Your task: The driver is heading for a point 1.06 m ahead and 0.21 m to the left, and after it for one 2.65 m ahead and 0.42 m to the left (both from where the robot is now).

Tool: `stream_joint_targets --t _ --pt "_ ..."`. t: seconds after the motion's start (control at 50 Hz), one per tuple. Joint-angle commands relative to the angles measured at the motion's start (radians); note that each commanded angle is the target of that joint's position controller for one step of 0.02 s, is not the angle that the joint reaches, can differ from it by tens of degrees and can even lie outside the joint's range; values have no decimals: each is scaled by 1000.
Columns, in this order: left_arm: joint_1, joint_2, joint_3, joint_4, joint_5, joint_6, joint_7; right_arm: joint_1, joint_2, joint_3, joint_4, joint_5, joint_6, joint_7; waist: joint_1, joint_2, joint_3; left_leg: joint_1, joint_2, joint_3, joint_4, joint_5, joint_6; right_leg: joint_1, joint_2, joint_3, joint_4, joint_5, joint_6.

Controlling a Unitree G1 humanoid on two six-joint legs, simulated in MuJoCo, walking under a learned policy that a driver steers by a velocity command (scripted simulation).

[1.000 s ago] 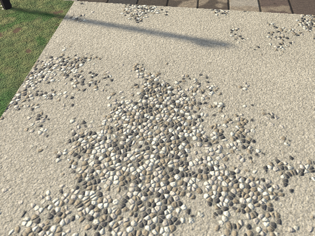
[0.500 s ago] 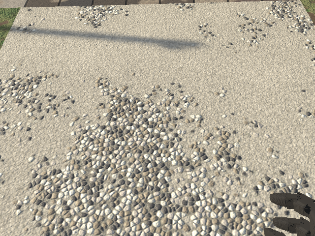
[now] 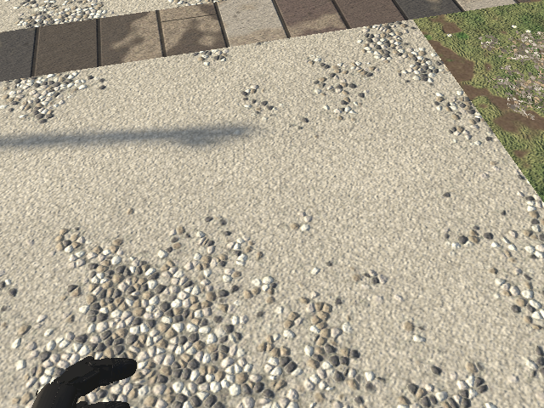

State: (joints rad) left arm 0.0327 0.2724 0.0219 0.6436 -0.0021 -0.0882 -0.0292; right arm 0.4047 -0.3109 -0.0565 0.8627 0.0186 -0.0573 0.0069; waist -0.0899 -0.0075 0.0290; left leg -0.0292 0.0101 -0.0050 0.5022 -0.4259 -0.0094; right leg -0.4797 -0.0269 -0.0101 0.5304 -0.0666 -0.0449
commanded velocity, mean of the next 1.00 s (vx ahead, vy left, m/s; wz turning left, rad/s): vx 0.50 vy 0.00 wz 0.28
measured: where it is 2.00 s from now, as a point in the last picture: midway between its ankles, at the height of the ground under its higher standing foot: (200, 224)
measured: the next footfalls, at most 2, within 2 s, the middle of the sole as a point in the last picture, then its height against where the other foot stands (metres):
left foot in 0.52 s outside the picture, level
right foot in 1.06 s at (245, 290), level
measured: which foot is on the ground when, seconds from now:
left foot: down 0.00-0.00, up 0.02-0.50, down 0.52-1.00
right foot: down 0.00-0.54, up 0.56-1.00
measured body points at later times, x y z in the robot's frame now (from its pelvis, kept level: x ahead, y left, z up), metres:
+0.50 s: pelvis +0.26 +0.02 +0.00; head +0.30 +0.04 +0.45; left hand +0.21 +0.31 -0.13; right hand +0.53 -0.15 -0.08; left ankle +0.37 +0.15 -0.71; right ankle +0.11 -0.11 -0.72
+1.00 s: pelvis +0.54 +0.09 +0.01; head +0.57 +0.10 +0.46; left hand +0.64 +0.38 -0.09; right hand +0.69 -0.16 -0.11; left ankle +0.37 +0.14 -0.72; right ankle +0.74 +0.03 -0.70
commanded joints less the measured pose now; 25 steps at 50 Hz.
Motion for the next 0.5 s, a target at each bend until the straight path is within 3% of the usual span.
stream_joint_targets --t 0.02,0.04,0.06,0.08,0.1,0.14,0.22,0.32,0.38,0.42,0.46,0.5 --pt "430 257 91 27 15 7 16 53 -40 14 -95 4 -38 -3 209 -260 -408 -653 -51 -108 711 -162 22 852 -403 727 -198 -248 -248" --pt "378 193 71 30 6 6 15 -13 -127 -14 -103 30 -40 -1 207 -163 -254 -733 4 -140 784 -105 28 741 -370 600 -217 -307 -206" --pt "317 160 60 27 2 4 14 -73 -129 -15 -120 29 -38 0 181 -125 -159 -734 51 -110 760 -17 34 614 -330 457 -238 -270 -175" --pt "255 130 52 29 6 1 10 -103 -117 -17 -124 17 -32 -3 151 -90 -96 -703 83 -98 711 55 29 502 -287 364 -275 -211 -158" --pt "214 103 46 29 12 -8 8 -96 -108 -23 -118 10 -18 -6 120 -106 -61 -654 110 -104 670 111 25 421 -252 282 -313 -143 -144" --pt "183 96 51 43 18 -27 7 -61 -66 -19 -104 13 8 -4 87 -104 -46 -582 120 -101 657 173 11 338 -233 181 -368 -39 -148" --pt "195 119 64 84 22 -40 19 -128 -43 -19 -134 6 23 -7 85 -52 1 -660 117 -127 531 324 -8 352 -225 31 -406 109 -150" --pt "237 159 76 116 12 -23 37 -283 -9 -2 -190 1 11 25 143 -24 49 -646 102 -38 255 499 7 412 -216 -105 -421 145 -123" --pt "291 179 85 144 -1 -1 40 -372 -3 4 -239 3 11 43 175 -12 79 -691 93 1 168 462 33 520 -248 -138 -390 195 -118" --pt "306 190 90 155 -10 17 41 -404 -9 2 -270 5 11 56 174 -21 80 -695 76 35 135 391 56 588 -264 -160 -339 298 -106" --pt "290 216 96 150 -15 32 48 -380 -33 -11 -286 5 15 63 137 -57 32 -602 20 91 125 297 92 620 -264 -191 -229 609 -84" --pt "271 240 102 141 -19 48 58 -224 -95 -46 -262 8 22 58 38 -85 -75 -378 -59 131 117 224 142 598 -246 -214 22 853 -59"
